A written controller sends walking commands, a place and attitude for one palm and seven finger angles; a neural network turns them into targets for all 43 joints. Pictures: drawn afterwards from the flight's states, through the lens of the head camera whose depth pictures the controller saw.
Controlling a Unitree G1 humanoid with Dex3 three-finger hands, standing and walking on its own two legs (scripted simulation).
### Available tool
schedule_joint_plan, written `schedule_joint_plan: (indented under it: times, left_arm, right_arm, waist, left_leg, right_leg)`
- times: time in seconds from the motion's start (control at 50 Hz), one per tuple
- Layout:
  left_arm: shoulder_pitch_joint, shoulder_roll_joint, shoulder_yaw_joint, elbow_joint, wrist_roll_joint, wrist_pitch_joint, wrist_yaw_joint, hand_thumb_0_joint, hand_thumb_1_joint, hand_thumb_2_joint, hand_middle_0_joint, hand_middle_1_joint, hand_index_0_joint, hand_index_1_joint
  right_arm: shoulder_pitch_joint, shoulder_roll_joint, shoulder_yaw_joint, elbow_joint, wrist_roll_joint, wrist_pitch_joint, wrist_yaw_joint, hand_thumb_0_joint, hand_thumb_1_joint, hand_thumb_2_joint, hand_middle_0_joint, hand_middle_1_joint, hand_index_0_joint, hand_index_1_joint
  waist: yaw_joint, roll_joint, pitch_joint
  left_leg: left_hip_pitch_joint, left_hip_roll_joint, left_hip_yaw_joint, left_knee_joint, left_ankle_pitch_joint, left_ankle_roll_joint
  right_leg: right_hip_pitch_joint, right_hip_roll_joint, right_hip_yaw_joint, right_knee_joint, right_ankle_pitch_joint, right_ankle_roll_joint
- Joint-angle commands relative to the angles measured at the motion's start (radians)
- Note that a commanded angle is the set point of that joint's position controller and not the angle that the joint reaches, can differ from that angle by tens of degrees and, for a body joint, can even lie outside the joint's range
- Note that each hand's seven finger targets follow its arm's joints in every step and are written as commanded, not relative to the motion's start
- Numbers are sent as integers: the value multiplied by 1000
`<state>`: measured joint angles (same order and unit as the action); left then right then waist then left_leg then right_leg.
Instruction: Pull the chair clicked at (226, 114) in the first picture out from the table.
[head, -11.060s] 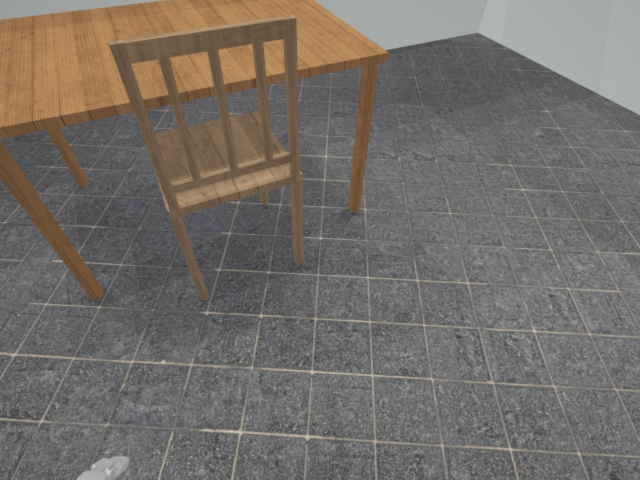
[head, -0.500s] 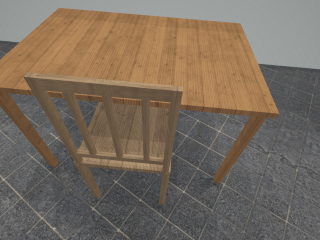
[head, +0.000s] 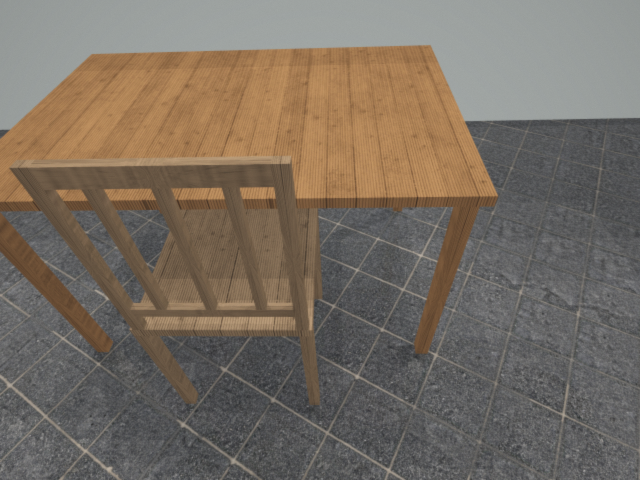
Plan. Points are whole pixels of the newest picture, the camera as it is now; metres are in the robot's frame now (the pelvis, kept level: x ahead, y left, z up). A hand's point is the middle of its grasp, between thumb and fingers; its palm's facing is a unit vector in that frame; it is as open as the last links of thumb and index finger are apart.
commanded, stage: come to a stop and stand still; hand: left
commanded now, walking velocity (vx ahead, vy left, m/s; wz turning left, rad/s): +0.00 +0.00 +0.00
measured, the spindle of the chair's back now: (190, 255) +0.50 +0.27 -0.06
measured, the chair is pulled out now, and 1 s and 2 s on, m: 0.00 0.00 0.00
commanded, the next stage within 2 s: look again from close up in 0.40 s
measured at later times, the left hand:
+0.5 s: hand out of the picture -0.06 +0.16 -0.17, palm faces +0.08 -0.98 -0.17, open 7.4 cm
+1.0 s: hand out of the picture +0.00 +0.24 -0.17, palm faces +0.03 -0.98 -0.20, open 7.4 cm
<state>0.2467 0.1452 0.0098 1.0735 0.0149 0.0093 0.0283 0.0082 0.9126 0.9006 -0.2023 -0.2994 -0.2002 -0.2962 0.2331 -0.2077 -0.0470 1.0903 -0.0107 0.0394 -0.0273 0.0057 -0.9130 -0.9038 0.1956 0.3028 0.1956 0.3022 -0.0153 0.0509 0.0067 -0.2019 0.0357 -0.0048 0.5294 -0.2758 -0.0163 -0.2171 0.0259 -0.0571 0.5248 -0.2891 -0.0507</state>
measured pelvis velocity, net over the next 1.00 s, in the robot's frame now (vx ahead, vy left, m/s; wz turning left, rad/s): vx -0.01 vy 0.06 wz -0.01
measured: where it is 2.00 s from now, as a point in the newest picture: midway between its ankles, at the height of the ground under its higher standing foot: outside the picture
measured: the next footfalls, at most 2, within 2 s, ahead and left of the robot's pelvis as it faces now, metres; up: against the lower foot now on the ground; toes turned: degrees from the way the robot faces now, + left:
none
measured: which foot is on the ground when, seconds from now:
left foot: down 0.00-1.00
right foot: down 0.00-1.00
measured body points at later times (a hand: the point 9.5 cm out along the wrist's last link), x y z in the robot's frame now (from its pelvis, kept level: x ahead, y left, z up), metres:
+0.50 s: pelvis -0.03 +0.00 +0.01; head -0.03 -0.01 +0.46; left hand -0.06 +0.21 -0.15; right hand -0.07 -0.21 -0.16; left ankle -0.02 +0.14 -0.73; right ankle +0.00 -0.09 -0.73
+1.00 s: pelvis -0.01 +0.06 +0.00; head -0.01 +0.06 +0.45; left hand +0.00 +0.29 -0.15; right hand -0.01 -0.16 -0.16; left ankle -0.02 +0.14 -0.73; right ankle +0.00 -0.09 -0.73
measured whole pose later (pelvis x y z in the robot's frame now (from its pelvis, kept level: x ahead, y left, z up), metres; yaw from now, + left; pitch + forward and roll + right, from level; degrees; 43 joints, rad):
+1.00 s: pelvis -0.01 +0.06 +0.00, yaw +0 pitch -1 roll +0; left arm 0.29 0.16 0.00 1.08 0.01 -0.01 0.03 0.01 0.92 0.90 -0.20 -0.30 -0.20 -0.30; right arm 0.32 -0.15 0.02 1.09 -0.02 -0.03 -0.03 0.02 -0.93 -0.90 0.20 0.30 0.20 0.30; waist 0.00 0.01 0.00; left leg -0.17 -0.05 0.05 0.46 -0.27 0.06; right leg -0.21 -0.06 -0.02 0.47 -0.24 0.04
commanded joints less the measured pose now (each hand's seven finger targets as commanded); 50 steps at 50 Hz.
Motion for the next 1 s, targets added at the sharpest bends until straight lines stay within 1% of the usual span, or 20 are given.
schedule_joint_plan:
  times: [0.0,0.02,0.04,0.06,0.14,0.22,0.32,0.46,0.48,0.5,0.52,0.54,0.58,0.6,0.62,0.66,0.72,0.78,0.9,0.98]
  left_arm:
    - [35,119,17,-18,-15,-19,10,0,900,900,-200,-300,-200,-300]
    - [35,113,17,-15,-12,-21,9,0,900,900,-200,-300,-200,-300]
    - [37,121,20,2,-13,-19,8,0,900,900,-200,-300,-200,-300]
    - [30,132,21,10,-15,-18,9,0,900,900,-200,-300,-200,-300]
    - [35,132,21,21,-13,-15,5,0,900,900,-200,-300,-200,-300]
    - [44,123,26,23,-10,-12,4,0,900,900,-200,-300,-200,-300]
    - [72,101,28,26,-9,-13,5,0,900,900,-200,-300,-200,-300]
    - [120,73,26,43,-10,-20,6,0,900,900,-200,-300,-200,-300]
    - [201,93,10,58,12,-59,45,0,900,900,-200,-300,-200,-300]
    - [161,151,20,12,9,-64,36,0,900,900,-200,-300,-200,-300]
    - [123,162,26,-5,7,-61,26,0,900,900,-200,-300,-200,-300]
    - [95,152,27,-14,7,-59,23,0,900,900,-200,-300,-200,-300]
    - [87,114,27,-25,3,-60,22,0,900,900,-200,-300,-200,-300]
    - [93,93,20,-23,0,-59,20,0,900,900,-200,-300,-200,-300]
    - [95,78,18,-24,-1,-53,19,0,900,900,-200,-300,-200,-300]
    - [124,66,11,-16,-3,-42,13,0,900,900,-200,-300,-200,-300]
    - [146,60,5,-11,0,-37,8,0,900,900,-200,-300,-200,-300]
    - [143,59,1,-12,-2,-34,8,0,900,900,-200,-300,-200,-300]
    - [128,75,1,-17,-3,-31,10,0,900,900,-200,-300,-200,-300]
    - [121,81,2,-15,-5,-29,12,0,900,900,-200,-300,-200,-300]
  right_arm:
    - [25,-38,23,-2,0,-44,-11,0,-900,-900,200,300,200,300]
    - [31,-41,25,5,-1,-42,-14,0,-900,-900,200,300,200,300]
    - [30,-31,29,16,-2,-48,-13,0,-900,-900,200,300,200,300]
    - [33,-23,33,25,-1,-46,-12,0,-900,-900,200,300,200,300]
    - [68,-16,32,31,-4,-35,-10,0,-900,-900,200,300,200,300]
    - [123,-1,29,40,-6,-26,-9,0,-900,-900,200,300,200,300]
    - [164,13,30,42,-5,-27,-10,0,-900,-900,200,300,200,300]
    - [189,30,33,41,-4,-40,-15,0,-900,-900,200,300,200,300]
    - [43,-18,35,-21,-7,-62,6,0,-900,-900,200,300,200,300]
    - [128,38,33,-60,-1,-47,8,0,-900,-900,200,300,200,300]
    - [130,35,33,-53,-7,-37,11,0,-900,-900,200,300,200,300]
    - [162,31,33,-50,-5,-39,13,0,-900,-900,200,300,200,300]
    - [211,35,38,-44,-6,-54,13,0,-900,-900,200,300,200,300]
    - [218,27,41,-43,-5,-64,11,0,-900,-900,200,300,200,300]
    - [215,19,40,-45,-7,-71,8,0,-900,-900,200,300,200,300]
    - [160,-1,45,-55,-7,-75,4,0,-900,-900,200,300,200,300]
    - [142,-18,43,-66,-5,-79,0,0,-900,-900,200,300,200,300]
    - [146,-34,45,-54,-5,-84,-2,0,-900,-900,200,300,200,300]
    - [144,-45,50,-36,-4,-89,-4,0,-900,-900,200,300,200,300]
    - [140,-50,51,-23,-4,-91,-8,0,-900,-900,200,300,200,300]
  waist:
    - [31,-48,38]
    - [36,-80,56]
    - [38,27,38]
    - [38,53,26]
    - [32,-25,76]
    - [23,-92,116]
    - [17,-95,130]
    - [17,-72,103]
    - [72,-63,139]
    - [-5,-83,24]
    - [-1,-45,29]
    - [-23,-90,12]
    - [-36,-94,-5]
    - [-32,-64,13]
    - [-21,-29,46]
    - [11,60,85]
    - [27,0,120]
    - [24,-34,104]
    - [23,-45,70]
    - [20,-22,46]
  left_leg:
    - [45,86,-92,-179,212,29]
    - [24,86,-80,-175,165,26]
    - [22,73,-79,-187,187,27]
    - [11,72,-78,-200,166,23]
    - [-13,40,-47,-209,15,13]
    - [-12,27,-36,-200,-28,17]
    - [-17,24,-38,-192,-33,22]
    - [-21,28,-46,-195,9,26]
    - [-122,30,18,32,2,-8]
    - [-85,5,-17,103,-97,7]
    - [-65,9,0,109,-93,16]
    - [-53,8,15,97,-78,21]
    - [6,3,6,1,20,27]
    - [-1,17,-20,-56,48,33]
    - [-53,44,-47,-87,56,40]
    - [-150,68,-104,-164,12,55]
    - [-198,75,-124,-218,-48,65]
    - [-162,72,-121,-227,-8,66]
    - [-85,67,-100,-219,131,67]
    - [-34,66,-84,-202,253,63]
  right_leg:
    - [-11,-124,142,-174,148,20]
    - [6,-121,146,-202,124,24]
    - [33,-131,136,-187,148,23]
    - [66,-127,133,-187,137,21]
    - [31,-133,162,-271,-56,19]
    - [-36,-132,171,-316,-183,21]
    - [-78,-130,171,-320,-215,19]
    - [-60,-129,160,-281,-128,16]
    - [-33,-194,219,-255,238,57]
    - [-35,-273,288,-285,68,-9]
    - [-70,-269,286,-304,-88,-46]
    - [-103,-245,239,-298,-202,-56]
    - [-121,-194,171,-229,-129,-48]
    - [-115,-159,146,-180,-86,-35]
    - [-100,-128,103,-142,-65,-22]
    - [-31,-102,89,-104,-20,-2]
    - [16,-97,68,-88,44,9]
    - [27,-104,68,-82,88,17]
    - [40,-118,69,-85,134,28]
    - [45,-121,67,-78,160,33]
